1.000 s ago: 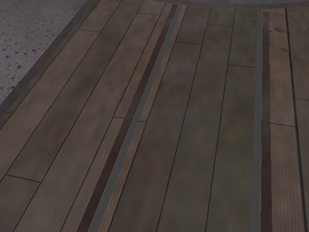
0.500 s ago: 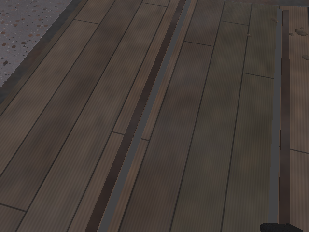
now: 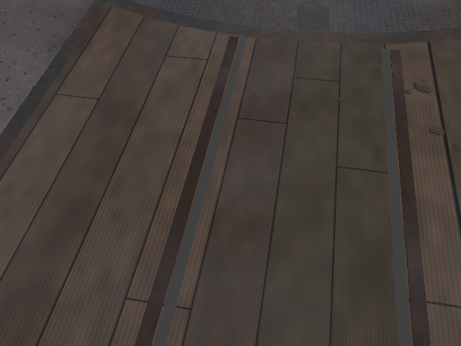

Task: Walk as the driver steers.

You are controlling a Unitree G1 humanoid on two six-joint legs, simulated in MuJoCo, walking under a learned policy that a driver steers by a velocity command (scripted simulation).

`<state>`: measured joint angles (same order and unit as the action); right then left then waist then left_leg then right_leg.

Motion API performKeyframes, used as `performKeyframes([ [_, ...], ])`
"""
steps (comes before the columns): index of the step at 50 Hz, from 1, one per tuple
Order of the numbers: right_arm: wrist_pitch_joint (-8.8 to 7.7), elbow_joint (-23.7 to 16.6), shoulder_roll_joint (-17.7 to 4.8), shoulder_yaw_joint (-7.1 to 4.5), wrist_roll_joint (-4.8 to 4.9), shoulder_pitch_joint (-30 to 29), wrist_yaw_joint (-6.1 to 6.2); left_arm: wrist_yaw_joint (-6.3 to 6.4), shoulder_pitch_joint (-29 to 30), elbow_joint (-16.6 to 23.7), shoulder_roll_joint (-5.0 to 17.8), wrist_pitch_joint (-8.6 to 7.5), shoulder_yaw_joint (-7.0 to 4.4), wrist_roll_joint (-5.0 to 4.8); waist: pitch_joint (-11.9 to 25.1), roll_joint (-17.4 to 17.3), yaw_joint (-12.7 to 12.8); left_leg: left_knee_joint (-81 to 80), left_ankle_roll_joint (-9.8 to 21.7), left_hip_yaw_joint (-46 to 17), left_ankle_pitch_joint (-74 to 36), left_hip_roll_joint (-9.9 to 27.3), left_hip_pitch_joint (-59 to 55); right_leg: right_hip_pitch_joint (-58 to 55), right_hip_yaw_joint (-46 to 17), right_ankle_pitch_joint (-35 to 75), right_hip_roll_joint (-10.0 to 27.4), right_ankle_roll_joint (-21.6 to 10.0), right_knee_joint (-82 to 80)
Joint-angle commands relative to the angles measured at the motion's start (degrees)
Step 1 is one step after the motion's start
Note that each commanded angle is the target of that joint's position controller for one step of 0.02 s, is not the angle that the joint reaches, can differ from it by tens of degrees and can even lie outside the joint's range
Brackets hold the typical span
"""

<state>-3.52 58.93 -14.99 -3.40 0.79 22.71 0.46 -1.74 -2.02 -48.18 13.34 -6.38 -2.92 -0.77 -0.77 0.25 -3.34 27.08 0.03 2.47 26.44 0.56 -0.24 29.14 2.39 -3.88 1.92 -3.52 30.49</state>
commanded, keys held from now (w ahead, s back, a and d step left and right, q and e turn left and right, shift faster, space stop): w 0.34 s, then w+e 0.66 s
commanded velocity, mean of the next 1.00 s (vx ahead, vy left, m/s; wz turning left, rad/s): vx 0.50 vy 0.00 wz -0.26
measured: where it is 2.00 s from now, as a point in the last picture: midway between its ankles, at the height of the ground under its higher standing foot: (308, 165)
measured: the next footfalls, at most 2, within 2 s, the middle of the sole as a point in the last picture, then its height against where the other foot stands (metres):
left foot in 0.54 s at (190, 342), level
right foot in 1.08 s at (293, 264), level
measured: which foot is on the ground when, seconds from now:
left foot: up 0.00-0.52, down 0.54-1.00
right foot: down 0.00-0.54, up 0.56-1.00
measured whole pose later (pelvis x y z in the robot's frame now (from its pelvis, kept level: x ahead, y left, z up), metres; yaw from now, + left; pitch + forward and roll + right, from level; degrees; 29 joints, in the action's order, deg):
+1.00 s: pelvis +0.54 -0.01 +0.01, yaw -18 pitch +1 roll +3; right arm -4.5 55.3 -14.9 -5.0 0.4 17.4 1.1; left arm -2.4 -4.8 -45.0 13.9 -1.4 -4.3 -1.2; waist -1.2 1.6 -4.1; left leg 14.3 -1.8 16.4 19.1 1.1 -4.2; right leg 36.7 1.6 -2.8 6.3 -3.4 39.4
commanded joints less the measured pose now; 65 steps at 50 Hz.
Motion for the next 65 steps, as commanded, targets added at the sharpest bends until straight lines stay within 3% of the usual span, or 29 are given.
performKeyframes([
  [1,-2.34,-3.79,0.90,1.61,-0.37,5.68,-0.55,0.14,-26.31,-3.96,16.36,0.00,-4.71,0.69,24.00,16.21,9.02,43.77,1.85,-5.50,6.38,-4.43,36.97,-52.99,-43.67,-11.12,21.70,-15.82,-11.52],
  [2,-3.37,-4.58,-5.70,-0.07,1.35,0.38,-0.83,0.16,-23.28,-3.48,11.59,-0.14,-3.27,0.21,17.68,11.19,9.46,49.47,3.18,-9.47,5.01,-0.57,43.40,-48.74,-39.54,-15.23,19.64,-12.68,-12.97],
  [3,-3.93,-6.12,-7.21,-0.38,1.93,-4.44,-0.81,0.31,-17.65,-2.10,9.56,-0.11,-2.55,0.10,10.57,7.93,8.34,48.76,4.07,-7.63,-0.74,2.56,45.11,-40.25,-31.05,-11.29,17.94,-10.46,-13.88],
  [4,-3.89,-6.34,-6.91,-0.55,1.28,-6.76,-0.42,0.24,-13.21,-1.20,8.00,-0.02,-1.97,0.55,6.80,3.67,6.64,45.74,4.03,-6.48,-5.91,5.11,42.55,-31.83,-24.83,-5.81,15.80,-9.51,-15.63],
  [6,-2.42,-5.98,-4.87,-0.96,0.49,-5.66,-0.14,-0.16,-10.32,-1.28,5.54,-0.19,-1.25,1.43,3.66,4.38,3.23,40.46,3.75,-6.67,-10.98,7.94,36.03,-22.12,-17.34,-1.00,12.25,-8.54,-19.43],
  [10,-0.77,-6.94,-3.19,-1.10,-0.08,-7.97,0.21,0.62,-13.70,-3.34,7.78,-0.59,-1.86,1.11,0.61,3.07,2.38,32.60,1.84,-5.69,-17.26,8.61,38.74,-19.90,-11.41,6.48,11.17,-9.91,-23.07],
  [16,-1.40,-10.60,-1.61,-0.58,-0.18,-20.12,-0.65,2.04,-18.53,-5.19,8.53,0.29,-1.84,0.44,-2.21,3.13,5.54,12.42,0.70,-3.19,-32.59,6.34,39.58,-22.40,-5.36,6.40,8.82,-7.66,-24.55],
  [21,-2.36,-13.84,-2.10,-0.18,0.30,-28.10,-2.01,2.43,-23.64,-7.64,8.92,1.49,-2.22,-0.35,-4.97,3.04,7.51,3.72,1.31,-3.59,-29.92,4.29,40.18,-29.57,-7.85,6.05,11.54,-7.71,-20.80],
  [24,-3.34,-13.91,-4.51,-0.89,0.41,-25.50,-2.58,2.87,-22.15,-7.41,10.25,2.24,-2.92,-0.58,-3.06,4.53,4.67,0.86,2.51,-3.63,-24.91,2.66,33.09,-31.41,-10.30,10.86,13.12,-6.41,-16.09],
  [26,-3.75,-10.36,-8.51,-3.02,0.22,-12.52,-2.01,2.78,-19.75,-6.43,9.37,2.60,-2.55,-0.28,4.98,4.47,-2.05,0.09,4.80,-1.63,-23.68,0.45,13.56,-27.50,-7.97,22.57,8.81,-3.98,-2.03],
  [27,-3.82,-8.54,-12.73,-4.18,-0.88,-1.81,-1.38,2.69,-19.42,-4.71,6.82,2.60,-1.51,0.56,14.28,-0.35,-5.70,2.56,8.25,-11.08,-23.58,9.90,-4.63,-16.25,-5.04,10.39,4.51,-1.70,15.21],
  [28,-3.32,-7.06,-16.84,-5.10,-1.22,2.42,-1.49,2.38,-27.74,-4.26,-1.47,1.57,0.61,-0.09,23.03,-16.83,-1.92,-3.20,16.77,-36.93,-14.22,24.17,-24.59,6.15,-3.17,-24.08,-4.88,2.02,35.72],
  [29,-3.20,-7.66,-10.93,-3.50,-0.92,1.86,-1.45,2.30,-25.59,-4.98,4.47,0.71,-0.67,-1.43,23.20,-14.17,-3.40,-8.17,15.84,-42.59,-7.63,23.45,-22.75,11.45,-10.64,-29.79,-2.62,1.64,43.82],
  [30,-3.27,-8.49,-7.74,-2.54,-0.65,-2.92,-1.15,2.41,-20.19,-3.21,8.14,0.44,-1.75,-2.35,14.40,-11.00,-3.03,-9.03,12.89,-33.35,-7.99,21.90,-15.50,15.37,-9.87,-25.62,0.03,1.01,45.81],
  [32,-3.34,-9.13,-4.55,-1.58,-1.06,-10.34,-1.14,3.01,-15.67,-2.24,7.44,1.00,-2.27,-1.33,5.75,-4.81,0.08,-12.84,10.54,-20.99,-15.14,18.20,0.65,11.41,-8.18,-16.98,4.69,0.79,41.50],
  [34,-3.56,-8.59,-3.20,-1.33,-1.69,-12.59,-1.17,2.80,-17.76,-2.22,4.88,2.66,-2.57,-1.34,3.22,-6.87,3.12,-16.50,9.99,-13.71,-17.87,16.05,8.14,6.03,-8.42,-13.84,6.79,0.49,38.52],
  [38,-3.93,-7.38,-5.74,-2.31,-1.65,-11.85,-0.25,2.69,-14.31,0.33,3.64,4.66,-2.79,-0.84,-0.38,-3.97,4.09,-20.15,10.99,-5.18,-23.72,16.19,10.23,10.09,-8.62,-7.20,7.61,1.34,32.70],
  [43,-3.15,-7.02,-7.69,-2.84,-1.48,-10.02,0.77,0.99,-6.24,3.19,3.04,4.09,-2.28,-0.43,-2.37,-2.83,2.06,-20.69,9.26,4.26,-27.35,14.36,7.38,10.33,-5.03,5.55,6.37,1.86,17.53],
  [49,-1.08,-6.07,-10.24,-3.77,0.05,-5.36,0.88,-1.13,2.81,8.26,3.52,4.24,-1.70,-0.54,-5.15,-2.97,-0.50,-16.11,7.80,8.66,-33.27,17.37,-3.21,11.31,0.32,-0.29,4.24,-0.39,7.89],
  [51,-0.35,-6.64,-11.83,-4.21,0.57,-6.66,0.95,-1.48,0.67,8.99,5.36,4.44,-2.55,-0.55,-2.52,-4.84,1.93,-9.25,6.57,10.39,-50.95,17.61,-5.16,5.34,3.45,-6.09,0.95,-2.44,7.20],
  [53,0.55,-7.41,-12.63,-4.26,1.18,-8.90,1.00,-1.17,-12.37,6.20,9.59,4.50,-5.09,-0.90,4.82,-4.67,9.78,9.48,4.21,12.97,-63.20,14.98,-1.96,-12.87,6.32,-5.20,-4.72,-5.75,2.73],
  [54,0.33,-8.28,-11.10,-3.62,0.21,-8.43,1.11,-0.01,-22.24,3.61,14.71,4.90,-7.42,-0.90,10.17,-0.02,13.67,26.56,1.18,13.18,-49.56,12.72,11.04,-30.62,-1.83,-4.22,-1.83,-8.65,0.91],
  [55,-1.23,-11.71,-1.69,-0.83,-2.26,-3.78,0.38,0.45,-21.12,3.53,21.69,4.55,-8.34,-1.35,13.38,15.95,6.32,47.18,-2.47,8.79,3.53,1.32,37.72,-48.60,-33.68,-10.84,13.00,-18.59,-3.99],
  [56,-3.98,-12.89,-4.93,-0.92,0.25,-8.55,-0.41,0.08,-23.56,5.56,17.93,3.58,-6.84,-0.32,21.63,9.72,9.49,54.34,-1.55,-5.62,8.46,-1.35,44.70,-52.61,-50.54,-18.04,17.93,-21.73,-13.94],
  [57,-5.29,-14.50,-7.69,-1.65,2.48,-14.65,-0.83,-0.20,-21.95,5.00,14.00,2.73,-5.68,0.25,14.05,5.96,10.53,54.04,0.22,-6.66,2.90,1.26,50.18,-49.08,-42.92,-12.88,16.63,-18.29,-15.01],
  [59,-5.77,-13.27,-7.66,-1.82,0.22,-14.57,-0.17,0.00,-13.60,6.66,9.66,2.23,-4.31,-0.15,6.80,0.61,5.60,44.38,1.21,-6.99,-5.43,5.88,43.88,-32.58,-28.99,-2.40,11.79,-14.42,-14.34],
  [60,-5.00,-12.91,-8.44,-2.37,-0.31,-13.17,-0.13,0.25,-10.75,7.83,8.24,2.14,-3.71,0.41,5.83,1.41,3.42,41.05,0.96,-7.51,-7.45,7.22,39.10,-26.51,-25.45,1.94,10.28,-13.70,-15.41],
  [62,-3.35,-12.98,-7.51,-2.51,-0.69,-12.19,-0.27,0.79,-10.20,8.24,8.57,1.92,-3.57,0.44,4.86,1.08,1.89,36.06,-0.38,-6.69,-9.31,7.39,35.65,-21.34,-22.24,6.32,9.15,-13.62,-17.36],
  [65,-2.32,-14.20,-5.17,-1.69,-1.52,-16.43,-0.14,1.94,-13.38,7.04,10.08,1.55,-3.80,0.26,2.47,1.24,3.03,26.04,-2.49,-5.09,-17.88,6.72,36.97,-18.68,-16.73,11.56,7.64,-12.95,-19.13],
])
Keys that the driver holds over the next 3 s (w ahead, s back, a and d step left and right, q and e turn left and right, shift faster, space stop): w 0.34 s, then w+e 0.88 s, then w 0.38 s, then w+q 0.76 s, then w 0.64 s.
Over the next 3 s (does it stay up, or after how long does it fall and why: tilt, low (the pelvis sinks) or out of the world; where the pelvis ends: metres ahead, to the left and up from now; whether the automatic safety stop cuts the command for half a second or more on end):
stays up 1.56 -0.35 0.02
